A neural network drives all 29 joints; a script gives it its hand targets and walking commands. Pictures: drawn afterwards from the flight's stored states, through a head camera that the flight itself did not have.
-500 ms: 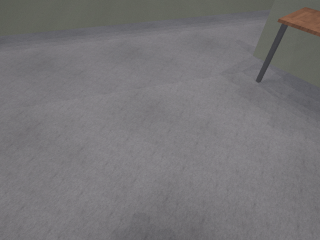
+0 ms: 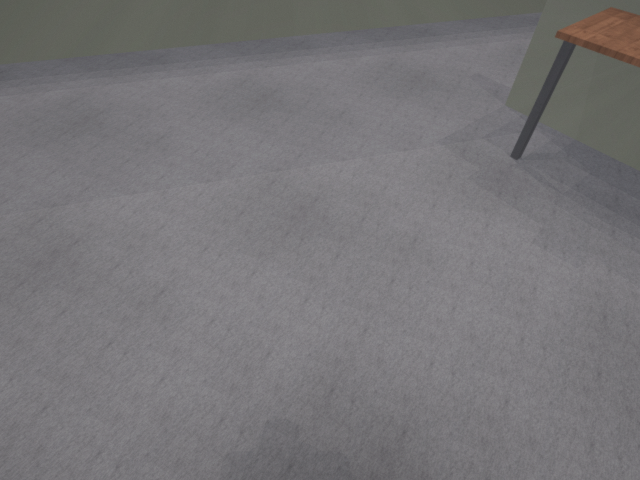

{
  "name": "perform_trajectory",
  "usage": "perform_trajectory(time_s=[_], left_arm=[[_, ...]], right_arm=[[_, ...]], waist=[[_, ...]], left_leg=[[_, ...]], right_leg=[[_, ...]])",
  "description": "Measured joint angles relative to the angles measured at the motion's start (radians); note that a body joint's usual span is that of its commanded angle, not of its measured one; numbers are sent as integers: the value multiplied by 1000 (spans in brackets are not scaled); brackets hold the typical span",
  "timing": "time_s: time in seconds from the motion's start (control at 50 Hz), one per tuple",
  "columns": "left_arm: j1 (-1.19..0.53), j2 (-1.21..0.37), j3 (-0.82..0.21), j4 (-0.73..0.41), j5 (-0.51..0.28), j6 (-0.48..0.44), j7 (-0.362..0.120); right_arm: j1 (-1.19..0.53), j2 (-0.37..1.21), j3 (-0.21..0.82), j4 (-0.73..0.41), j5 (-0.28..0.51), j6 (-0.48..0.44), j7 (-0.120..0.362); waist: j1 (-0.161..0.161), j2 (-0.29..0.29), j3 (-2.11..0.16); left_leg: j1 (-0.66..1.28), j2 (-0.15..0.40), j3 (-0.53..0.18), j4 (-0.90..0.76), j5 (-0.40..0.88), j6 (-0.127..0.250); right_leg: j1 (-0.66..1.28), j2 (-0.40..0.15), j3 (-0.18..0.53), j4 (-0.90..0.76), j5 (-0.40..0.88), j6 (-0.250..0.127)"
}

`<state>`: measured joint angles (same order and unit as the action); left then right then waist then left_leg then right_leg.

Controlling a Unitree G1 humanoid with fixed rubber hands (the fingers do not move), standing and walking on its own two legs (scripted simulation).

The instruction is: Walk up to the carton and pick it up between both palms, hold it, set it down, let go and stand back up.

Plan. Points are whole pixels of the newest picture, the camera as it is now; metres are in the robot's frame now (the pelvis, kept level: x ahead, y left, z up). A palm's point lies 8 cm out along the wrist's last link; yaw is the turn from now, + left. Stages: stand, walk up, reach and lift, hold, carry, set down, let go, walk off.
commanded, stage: stand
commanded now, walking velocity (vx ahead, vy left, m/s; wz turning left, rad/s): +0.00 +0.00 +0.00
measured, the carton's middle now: out of the picture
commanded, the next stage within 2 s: walk up in 0.26 s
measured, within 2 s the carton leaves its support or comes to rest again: neither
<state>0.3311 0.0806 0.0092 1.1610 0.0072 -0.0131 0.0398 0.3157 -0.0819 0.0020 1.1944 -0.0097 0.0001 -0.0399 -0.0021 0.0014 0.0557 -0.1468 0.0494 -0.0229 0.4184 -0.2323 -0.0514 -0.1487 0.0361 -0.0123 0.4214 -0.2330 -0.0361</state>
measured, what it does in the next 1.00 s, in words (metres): steps to the right, turning right: right foot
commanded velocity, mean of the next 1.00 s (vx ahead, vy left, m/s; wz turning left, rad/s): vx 0.00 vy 0.00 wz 0.00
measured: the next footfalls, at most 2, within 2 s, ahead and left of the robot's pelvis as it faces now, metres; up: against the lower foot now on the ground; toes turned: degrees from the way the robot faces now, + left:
right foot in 0.84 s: +0.14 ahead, -0.30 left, +0.00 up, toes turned -26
left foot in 1.38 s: +0.51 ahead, -0.32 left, +0.00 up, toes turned -24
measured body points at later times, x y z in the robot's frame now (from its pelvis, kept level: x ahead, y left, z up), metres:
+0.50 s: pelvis +0.00 +0.00 +0.00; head +0.01 +0.00 +0.45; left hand -0.03 +0.19 -0.17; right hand -0.03 -0.19 -0.17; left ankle +0.00 +0.15 -0.74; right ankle +0.00 -0.10 -0.74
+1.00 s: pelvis +0.09 -0.19 -0.04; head +0.07 -0.23 +0.40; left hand +0.23 +0.02 -0.15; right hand +0.15 -0.46 -0.17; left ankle +0.07 -0.04 -0.66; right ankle +0.10 -0.28 -0.74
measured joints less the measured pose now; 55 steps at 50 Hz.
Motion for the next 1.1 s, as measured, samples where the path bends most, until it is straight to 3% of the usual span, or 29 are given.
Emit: perform_trajectory(time_s=[0.48,0.54,0.6,0.66,0.76,0.82,0.86,0.88,0.92,0.96,1.0,1.1], left_arm=[[-6,-3,-2,-7,-3,-9,-3],[40,21,15,-93,-9,26,-45],[36,82,31,-151,18,63,-86],[2,161,50,-215,24,65,-105],[-55,225,67,-303,15,58,-132],[-58,228,65,-352,16,40,-143],[-61,209,66,-375,19,20,-137],[-64,191,65,-389,17,7,-128],[-55,143,55,-406,-2,-6,-101],[-31,91,37,-413,-14,0,-73],[2,61,25,-415,-10,4,-54],[82,48,34,-375,5,-7,-41]], right_arm=[[-8,1,0,-1,1,-8,3],[19,1,-34,-118,-27,-3,-10],[19,-13,-51,-208,-47,-28,-33],[25,-26,-58,-258,-60,-53,-39],[13,-69,-73,-313,-69,-69,-16],[-3,-98,-84,-358,-70,-64,4],[-18,-127,-89,-385,-71,-52,20],[-32,-145,-90,-394,-73,-41,33],[-60,-177,-83,-423,-79,-16,62],[-87,-199,-71,-464,-71,-12,79],[-105,-191,-55,-498,-52,-27,83],[-91,-116,-3,-548,-32,-43,85]], waist=[[4,2,-3],[24,-25,-32],[-7,-39,-43],[-9,-59,-64],[15,-59,-97],[21,-37,-117],[30,14,-110],[40,39,-96],[66,67,-74],[72,106,-46],[71,118,-25],[73,51,-37]], left_leg=[[2,-3,0,3,-1,3],[-16,6,72,19,-20,10],[-2,39,122,16,-34,-7],[41,76,169,-21,-27,-37],[136,136,248,-33,-72,-83],[170,186,283,36,-152,-81],[148,245,252,182,-269,-23],[97,248,203,332,-340,3],[-42,170,103,645,-386,35],[-184,108,77,850,-327,53],[-309,82,105,931,-256,59],[-509,81,141,876,-138,47]], right_leg=[[2,-4,0,3,-1,4],[-150,-8,25,258,-212,4],[-324,-45,-34,570,-234,35],[-437,-105,-29,688,-186,63],[-457,-213,-10,544,-81,70],[-380,-235,-33,405,-114,48],[-365,-190,-62,437,-71,32],[-376,-163,-70,492,-99,23],[-381,-113,-59,539,-158,10],[-339,-60,-66,495,-155,-11],[-282,-14,-73,421,-139,-26],[-129,59,-49,236,-122,-70]])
